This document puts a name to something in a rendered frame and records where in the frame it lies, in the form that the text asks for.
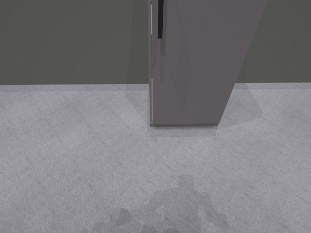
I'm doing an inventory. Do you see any fridge door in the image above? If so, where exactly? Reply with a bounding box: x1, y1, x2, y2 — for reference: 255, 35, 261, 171
152, 0, 268, 124

